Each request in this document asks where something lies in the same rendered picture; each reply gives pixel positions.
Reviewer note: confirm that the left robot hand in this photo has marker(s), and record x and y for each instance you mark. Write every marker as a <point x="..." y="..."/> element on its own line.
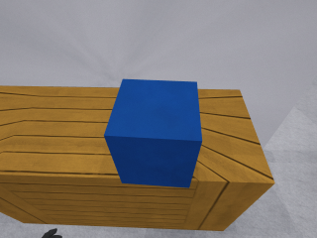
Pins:
<point x="51" y="234"/>

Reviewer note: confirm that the carton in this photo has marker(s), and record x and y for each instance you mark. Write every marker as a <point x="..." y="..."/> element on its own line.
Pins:
<point x="154" y="132"/>

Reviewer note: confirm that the pedestal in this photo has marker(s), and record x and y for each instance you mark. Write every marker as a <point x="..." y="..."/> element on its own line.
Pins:
<point x="56" y="167"/>

